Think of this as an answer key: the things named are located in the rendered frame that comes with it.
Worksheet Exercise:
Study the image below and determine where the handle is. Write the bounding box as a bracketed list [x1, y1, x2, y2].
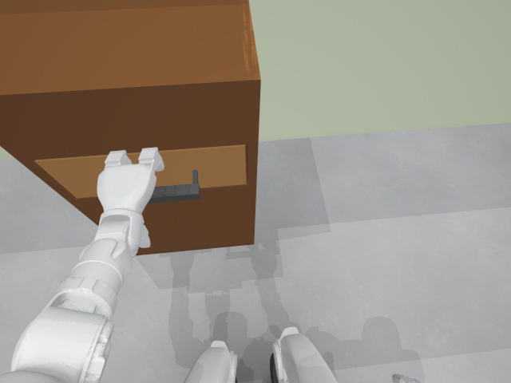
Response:
[148, 170, 200, 203]

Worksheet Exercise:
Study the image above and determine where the robot left hand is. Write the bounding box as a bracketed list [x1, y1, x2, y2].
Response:
[97, 147, 164, 248]

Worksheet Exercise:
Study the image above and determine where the left robot upper arm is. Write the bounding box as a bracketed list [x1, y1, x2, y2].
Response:
[0, 306, 114, 383]

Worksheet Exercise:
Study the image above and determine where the robot left forearm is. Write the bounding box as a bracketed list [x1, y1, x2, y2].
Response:
[11, 208, 143, 372]

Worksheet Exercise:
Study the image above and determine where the left robot shin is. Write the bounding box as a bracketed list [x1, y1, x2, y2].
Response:
[211, 341, 228, 349]

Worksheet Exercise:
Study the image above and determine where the drawer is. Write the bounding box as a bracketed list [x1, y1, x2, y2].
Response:
[34, 144, 246, 198]

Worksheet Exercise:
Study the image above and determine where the cabinet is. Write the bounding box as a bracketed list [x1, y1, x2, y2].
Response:
[0, 0, 261, 255]

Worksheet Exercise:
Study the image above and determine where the robot left thigh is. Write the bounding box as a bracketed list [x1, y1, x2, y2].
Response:
[184, 347, 237, 383]

